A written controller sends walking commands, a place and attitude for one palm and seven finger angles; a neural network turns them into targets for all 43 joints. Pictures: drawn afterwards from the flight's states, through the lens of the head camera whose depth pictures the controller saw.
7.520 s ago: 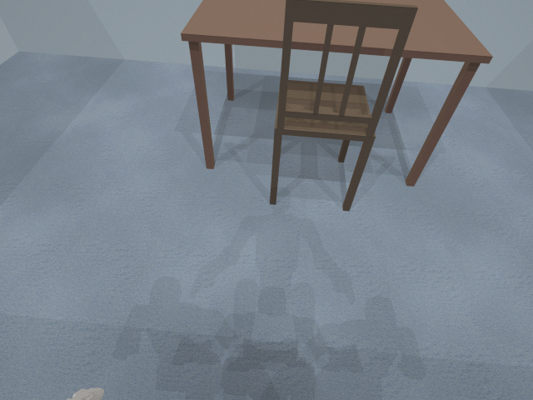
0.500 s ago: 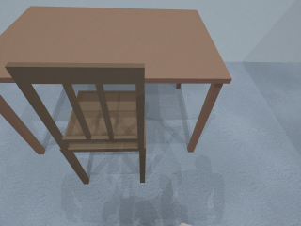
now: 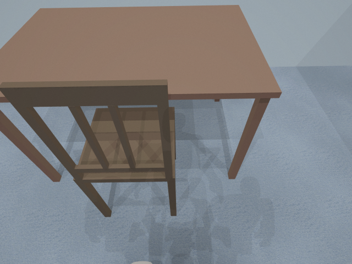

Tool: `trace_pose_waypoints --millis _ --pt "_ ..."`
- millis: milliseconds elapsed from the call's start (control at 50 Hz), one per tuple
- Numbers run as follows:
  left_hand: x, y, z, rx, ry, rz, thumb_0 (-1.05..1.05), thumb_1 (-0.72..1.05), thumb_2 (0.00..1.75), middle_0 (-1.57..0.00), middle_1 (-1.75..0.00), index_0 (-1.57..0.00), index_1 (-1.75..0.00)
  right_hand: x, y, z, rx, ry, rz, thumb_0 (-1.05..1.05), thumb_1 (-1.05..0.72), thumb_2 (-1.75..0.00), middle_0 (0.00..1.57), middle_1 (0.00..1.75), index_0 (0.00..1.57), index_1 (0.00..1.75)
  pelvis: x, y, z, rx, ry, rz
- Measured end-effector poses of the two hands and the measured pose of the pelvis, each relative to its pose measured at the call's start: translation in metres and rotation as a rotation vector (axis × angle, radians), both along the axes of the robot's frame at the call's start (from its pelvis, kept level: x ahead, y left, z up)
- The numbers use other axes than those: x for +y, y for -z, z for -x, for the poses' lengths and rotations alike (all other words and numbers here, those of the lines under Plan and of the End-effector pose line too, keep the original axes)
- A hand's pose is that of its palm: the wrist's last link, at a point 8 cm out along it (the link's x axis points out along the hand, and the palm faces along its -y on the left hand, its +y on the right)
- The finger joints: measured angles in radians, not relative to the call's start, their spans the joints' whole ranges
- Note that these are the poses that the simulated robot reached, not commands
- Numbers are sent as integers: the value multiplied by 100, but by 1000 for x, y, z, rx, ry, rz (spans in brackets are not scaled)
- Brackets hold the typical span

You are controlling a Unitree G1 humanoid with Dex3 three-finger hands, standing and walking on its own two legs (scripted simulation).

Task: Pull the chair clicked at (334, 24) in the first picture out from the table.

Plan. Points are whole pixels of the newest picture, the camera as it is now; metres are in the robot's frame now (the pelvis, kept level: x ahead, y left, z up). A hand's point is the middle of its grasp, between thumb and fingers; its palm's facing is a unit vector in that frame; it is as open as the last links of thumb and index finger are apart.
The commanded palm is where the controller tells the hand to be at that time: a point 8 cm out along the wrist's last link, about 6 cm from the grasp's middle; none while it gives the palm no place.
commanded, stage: come to a stop and stand still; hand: left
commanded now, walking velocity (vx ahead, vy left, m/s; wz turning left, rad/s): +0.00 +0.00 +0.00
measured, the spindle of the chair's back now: (92, 140) +0.45 +0.30 -0.06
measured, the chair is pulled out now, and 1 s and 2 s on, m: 0.00 0.00 0.00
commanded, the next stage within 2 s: look again from close up in 0.94 s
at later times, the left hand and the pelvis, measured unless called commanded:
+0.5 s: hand out of the picture -0.06 +0.25 -0.18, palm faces +0.06 -0.98 -0.19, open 7.3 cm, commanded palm none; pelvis -0.06 +0.07 -0.01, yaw +1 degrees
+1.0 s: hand out of the picture -0.11 +0.23 -0.18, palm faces +0.06 -0.99 -0.15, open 7.3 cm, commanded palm none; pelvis -0.09 +0.08 +0.00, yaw +0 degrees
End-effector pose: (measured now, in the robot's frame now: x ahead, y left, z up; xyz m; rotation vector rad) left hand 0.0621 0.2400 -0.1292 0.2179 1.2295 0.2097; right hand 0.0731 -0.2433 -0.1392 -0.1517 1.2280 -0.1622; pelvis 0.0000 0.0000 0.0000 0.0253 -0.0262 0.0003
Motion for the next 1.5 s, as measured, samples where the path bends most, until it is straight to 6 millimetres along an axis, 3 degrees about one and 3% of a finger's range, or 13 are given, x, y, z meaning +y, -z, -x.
trace_pose_waypoints --millis 120,220,300,380,520,660,760,900,1320,1400,1500 --pt "42 14 33 -15 -31 -6 0 91 90 -20 -30 -21 -30 25 -3 0 -128 -42 43 0 -91 -90 19 30 20 30 31 15 16 -46 -5 29" --pt "58 13 69 8 -36 -5 1 91 90 -20 -30 -20 -30 50 -2 10 -140 -68 5 0 -91 -90 19 30 20 30 42 15 30 -45 -2 15" --pt "58 12 103 48 -47 9 1 91 90 -20 -30 -20 -30 66 3 23 -119 -80 -24 0 -91 -90 20 30 20 30 50 13 41 -44 -11 25" --pt "56 16 126 97 -53 46 1 91 90 -20 -30 -20 -30 74 1 49 -85 -53 -18 0 -92 -90 20 30 20 30 59 10 49 -30 -19 31" --pt "55 22 134 106 -51 96 1 91 90 -20 -30 -20 -30 78 2 113 66 -12 16 0 -92 -90 20 30 20 30 71 8 61 -17 -14 43" --pt "43 20 154 130 -50 117 1 91 90 -20 -30 -20 -30 86 5 142 131 10 -4 1 -91 -90 20 30 20 30 73 4 73 -8 -9 37" --pt "38 19 166 165 -30 138 1 91 90 -20 -30 -20 -30 97 4 151 115 30 -25 1 -91 -90 20 30 20 30 75 1 79 -6 -3 44" --pt "41 20 167 146 -30 140 1 91 90 -20 -30 -20 -30 106 3 167 151 32 -39 1 -91 -90 20 30 20 30 77 0 85 -5 -1 46" --pt "42 24 211 177 -62 169 0 91 90 -20 -30 -20 -30 106 -3 176 123 16 -3 0 -91 -90 20 30 20 30 85 -1 111 -16 -5 55" --pt "44 25 232 183 -101 161 0 91 90 -20 -30 -20 -30 105 2 178 129 -1 -3 0 -91 -90 20 30 20 30 87 2 122 -22 -8 48" --pt "44 27 288 240 -186 140 0 91 90 -20 -30 -20 -30 104 6 164 94 -33 3 1 -91 -90 20 30 20 30 89 8 138 -36 -40 45"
